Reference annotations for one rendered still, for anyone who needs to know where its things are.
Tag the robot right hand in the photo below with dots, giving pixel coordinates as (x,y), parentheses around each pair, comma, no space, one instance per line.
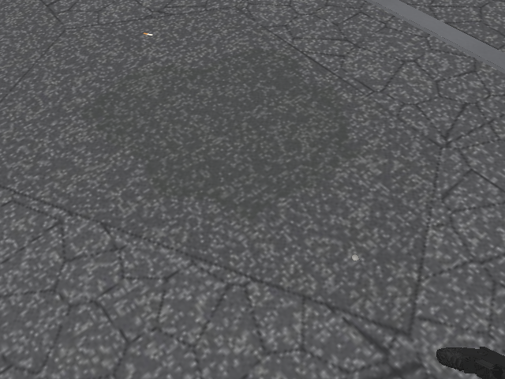
(485,363)

